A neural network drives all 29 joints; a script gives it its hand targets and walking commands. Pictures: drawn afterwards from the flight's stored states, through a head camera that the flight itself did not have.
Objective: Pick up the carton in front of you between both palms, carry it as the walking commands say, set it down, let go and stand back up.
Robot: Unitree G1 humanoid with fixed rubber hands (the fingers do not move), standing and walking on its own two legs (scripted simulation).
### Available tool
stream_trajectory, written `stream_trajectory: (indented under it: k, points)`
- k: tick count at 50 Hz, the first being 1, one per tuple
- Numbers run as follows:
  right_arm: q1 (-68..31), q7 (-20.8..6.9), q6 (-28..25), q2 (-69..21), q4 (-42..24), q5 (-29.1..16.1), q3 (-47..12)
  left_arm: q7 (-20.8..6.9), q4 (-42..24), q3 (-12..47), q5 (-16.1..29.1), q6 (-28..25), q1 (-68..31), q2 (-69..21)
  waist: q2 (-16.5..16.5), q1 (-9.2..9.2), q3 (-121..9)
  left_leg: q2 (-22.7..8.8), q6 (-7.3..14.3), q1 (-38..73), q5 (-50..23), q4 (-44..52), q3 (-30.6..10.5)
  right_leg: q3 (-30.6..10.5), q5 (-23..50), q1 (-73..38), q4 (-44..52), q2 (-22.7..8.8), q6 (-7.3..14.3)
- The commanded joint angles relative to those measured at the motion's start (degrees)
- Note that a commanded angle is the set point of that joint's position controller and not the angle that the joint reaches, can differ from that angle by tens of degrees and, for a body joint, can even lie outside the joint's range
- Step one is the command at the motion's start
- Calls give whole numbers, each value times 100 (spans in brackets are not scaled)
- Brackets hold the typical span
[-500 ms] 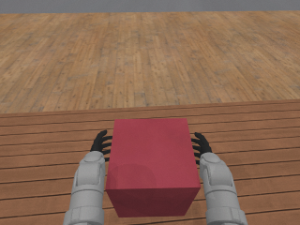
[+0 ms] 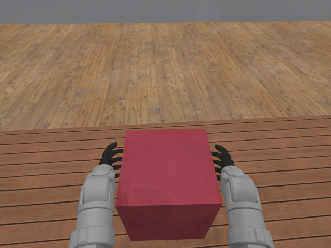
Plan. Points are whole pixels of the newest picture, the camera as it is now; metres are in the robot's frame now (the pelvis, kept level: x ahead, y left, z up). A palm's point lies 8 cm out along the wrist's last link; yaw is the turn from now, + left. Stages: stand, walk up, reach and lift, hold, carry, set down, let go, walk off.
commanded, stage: hold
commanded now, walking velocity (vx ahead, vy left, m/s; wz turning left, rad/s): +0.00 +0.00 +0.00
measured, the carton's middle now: (166, 186) +0.29 +0.00 -0.02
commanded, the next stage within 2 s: carry in 0.86 s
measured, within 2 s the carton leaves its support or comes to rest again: neither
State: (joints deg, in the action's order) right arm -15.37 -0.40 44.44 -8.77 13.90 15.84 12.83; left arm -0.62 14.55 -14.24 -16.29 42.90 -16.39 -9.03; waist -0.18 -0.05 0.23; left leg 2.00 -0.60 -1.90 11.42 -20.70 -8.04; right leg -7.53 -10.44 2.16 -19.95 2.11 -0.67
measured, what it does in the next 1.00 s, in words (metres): stands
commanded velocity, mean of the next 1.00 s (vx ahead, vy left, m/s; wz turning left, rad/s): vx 0.09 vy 0.00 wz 0.00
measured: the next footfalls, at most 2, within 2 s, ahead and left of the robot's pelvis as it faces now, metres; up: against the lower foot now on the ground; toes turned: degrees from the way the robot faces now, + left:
right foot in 1.28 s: +0.16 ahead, -0.09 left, +0.00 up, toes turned -8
left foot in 1.62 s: +0.45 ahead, +0.14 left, +0.00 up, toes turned +13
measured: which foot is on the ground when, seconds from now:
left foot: down 0.00-1.00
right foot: down 0.00-1.00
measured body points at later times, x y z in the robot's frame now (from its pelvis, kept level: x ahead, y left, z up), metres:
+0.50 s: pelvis +0.00 +0.00 +0.00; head -0.05 +0.00 +0.45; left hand +0.31 +0.15 +0.05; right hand +0.30 -0.15 +0.04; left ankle +0.01 +0.13 -0.75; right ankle +0.02 -0.13 -0.75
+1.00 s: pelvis +0.01 +0.00 -0.01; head -0.03 +0.01 +0.44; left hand +0.32 +0.16 +0.05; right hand +0.31 -0.15 +0.05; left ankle +0.01 +0.13 -0.74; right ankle +0.02 -0.13 -0.74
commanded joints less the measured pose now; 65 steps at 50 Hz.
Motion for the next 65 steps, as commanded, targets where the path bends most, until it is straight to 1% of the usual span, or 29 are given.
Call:
stream_trajectory:
  k: [1,7,12,29,42,43,44,45,46,47,48,49,50,51,52,53,54,55,56,57,58,59,60,61,62,63,64,65]
  points:
    - [-3108,-1351,-258,-5151,-240,-1496,-3047,-1364,104,3049,1417,-72,-2693,-5277,-29,4,-992,328,-38,-100,-530,341,433,414,416,-192,269,340,-17]
    - [-3236,-1357,-273,-5176,-120,-1467,-2999,-1381,249,2979,1376,-95,-2800,-5287,2,-3,-1013,328,-26,-131,-393,340,449,422,301,-173,263,328,-30]
    - [-3232,-1352,-275,-5192,-82,-1452,-2973,-1388,281,2949,1361,-105,-2807,-5280,13,-4,-1046,333,-29,-113,-457,339,449,420,381,-203,262,326,-43]
    - [-2862,-1316,-241,-5127,-332,-1507,-3043,-1349,21,3033,1426,-67,-2454,-5235,-1,10,-1141,356,-56,43,-1033,338,413,384,927,-351,265,352,-56]
    - [-2815,-1317,-230,-5075,-417,-1526,-3081,-1330,-61,3074,1450,-41,-2388,-5236,-16,9,-1109,353,-67,54,-1022,339,398,377,872,-302,252,363,-37]
    - [-3003,-1321,-231,-5180,-526,-1593,-3194,-1324,-172,3213,1518,-34,-2497,-5264,90,8,-1023,-630,91,-729,-44,-102,244,268,-130,449,-193,-661,42]
    - [-2889,-1306,-219,-5091,-448,-1574,-3131,-1306,-119,3172,1537,-25,-2396,-5215,114,2,-1141,-569,142,-919,1309,30,54,77,-1476,635,-28,-626,132]
    - [-2912,-1288,-215,-5100,-644,-1651,-3265,-1281,-307,3302,1596,-22,-2434,-5216,84,-3,-1024,-480,161,-1263,2407,44,35,-15,-2614,924,78,-592,174]
    - [-2994,-1264,-188,-5121,-793,-1714,-3377,-1248,-455,3428,1644,4,-2523,-5268,134,-9,-904,-457,149,-1553,2860,-61,80,-128,-3095,1074,138,-651,221]
    - [-3052,-1239,-147,-5166,-927,-1795,-3513,-1215,-619,3532,1707,42,-2544,-5304,201,-23,-883,-450,119,-1722,2549,-301,211,-218,-2937,1060,159,-767,277]
    - [-3066,-1207,-91,-5203,-1183,-1897,-3719,-1171,-864,3680,1796,95,-2491,-5314,338,-32,-1100,-376,69,-1741,1961,-618,484,-299,-2676,980,230,-919,353]
    - [-3009,-1162,0,-5162,-1355,-1989,-3850,-1112,-1019,3815,1873,187,-2400,-5294,559,-29,-1412,-255,12,-1671,1408,-986,796,-463,-2544,873,362,-1097,443]
    - [-2957,-1115,110,-5140,-1586,-2105,-4009,-1043,-1243,3961,1963,296,-2328,-5267,773,-20,-1591,-157,-6,-1625,1196,-1123,1026,-608,-2584,847,464,-1257,540]
    - [-2945,-1061,241,-5107,-1779,-2210,-4146,-974,-1455,4082,2041,433,-2299,-5221,860,-5,-1588,-104,11,-1547,1271,-877,1162,-583,-2693,955,472,-1305,601]
    - [-2995,-1009,376,-5060,-1921,-2292,-4211,-917,-1655,4165,2117,580,-2361,-5157,781,6,-1504,-114,42,-1315,1361,-597,1191,-397,-2749,1217,376,-1238,577]
    - [-2972,-945,529,-5041,-2025,-2372,-4282,-848,-1829,4263,2203,744,-2339,-5087,537,9,-1398,-255,91,-905,1489,-260,1034,-78,-2695,1650,33,-1081,486]
    - [-2819,-865,685,-4944,-2119,-2425,-4321,-779,-2065,4381,2309,915,-2342,-5009,-165,41,-1297,-816,274,-487,2002,258,197,485,-2397,2247,-793,-739,286]
    - [-2532,-770,842,-4807,-2174,-2428,-4303,-712,-2256,4481,2408,1097,-2354,-4930,-1279,120,-1227,-1617,637,8,2333,879,-1122,1222,-1840,3009,-2130,-332,40]
    - [-2294,-664,998,-4694,-2301,-2386,-4270,-658,-2410,4599,2529,1276,-2300,-4814,-1578,157,-903,-2135,1038,362,1621,1008,-1834,1421,-1884,3779,-2243,-336,0]
    - [-2208,-565,1153,-4608,-2602,-2402,-4291,-617,-2616,4719,2681,1415,-2282,-4786,-1311,200,-859,-2226,1231,458,793,929,-1826,1310,-2096,3927,-2248,-455,36]
    - [-2188,-486,1305,-4627,-2883,-2488,-4360,-578,-2805,4802,2826,1534,-2210,-4811,-1006,210,-1049,-2147,1222,584,146,778,-1464,1315,-2075,3774,-2035,-448,68]
    - [-2084,-421,1437,-4642,-3177,-2612,-4487,-524,-2975,4880,2909,1646,-1965,-4810,-832,208,-1295,-1996,1120,643,-287,645,-1034,1418,-1760,3490,-1708,-343,87]
    - [-1998,-375,1555,-4629,-3445,-2710,-4573,-463,-3127,4932,2945,1746,-1744,-4823,-828,207,-1490,-1797,985,603,-678,494,-588,1606,-1333,3109,-1369,-194,84]
    - [-1780,-342,1672,-4620,-3600,-2752,-4626,-405,-3272,4962,2991,1838,-1534,-4821,-883,170,-1638,-1584,848,436,-775,285,-132,1793,-961,2568,-900,-92,74]
    - [-1563,-323,1779,-4623,-3748,-2804,-4684,-351,-3407,4950,2983,1924,-1246,-4815,-849,105,-1778,-1371,704,-7,-548,-16,332,2007,-474,1672,-257,-3,72]
    - [-1316,-313,1879,-4625,-3890,-2870,-4747,-309,-3565,4914,2942,2015,-1043,-4821,-625,84,-1973,-1209,538,-819,-371,-443,703,1975,-116,351,58,-77,115]
    - [-1242,-309,1976,-4588,-4038,-2953,-4805,-273,-3651,4857,2893,2113,-749,-4827,-216,-22,-2209,-1030,324,-1932,59,-1205,1046,1295,-294,-1048,167,-673,266]
    - [-1355,-324,2100,-4538,-4348,-3089,-4887,-218,-3711,4762,2801,2182,-467,-4754,1227,-115,-2201,-553,63,-3385,997,-2718,1628,-878,-1043,-1782,645,-2082,804]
